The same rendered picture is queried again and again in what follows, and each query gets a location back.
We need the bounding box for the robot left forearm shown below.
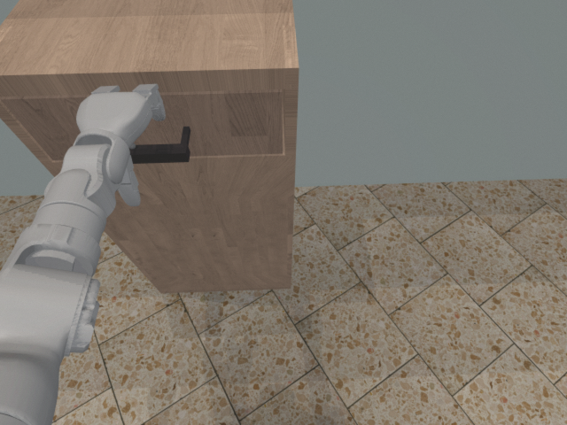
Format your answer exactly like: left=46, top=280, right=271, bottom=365
left=0, top=129, right=130, bottom=288

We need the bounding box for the cabinet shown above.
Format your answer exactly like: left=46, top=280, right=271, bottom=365
left=0, top=0, right=299, bottom=293

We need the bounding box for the drawer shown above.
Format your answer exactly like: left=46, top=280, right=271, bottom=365
left=0, top=89, right=283, bottom=160

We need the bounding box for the left robot hand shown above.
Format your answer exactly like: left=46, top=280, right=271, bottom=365
left=76, top=84, right=166, bottom=206

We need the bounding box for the left robot upper arm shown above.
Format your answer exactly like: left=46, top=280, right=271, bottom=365
left=0, top=263, right=100, bottom=425

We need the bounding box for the handle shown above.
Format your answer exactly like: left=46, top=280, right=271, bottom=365
left=129, top=127, right=190, bottom=164

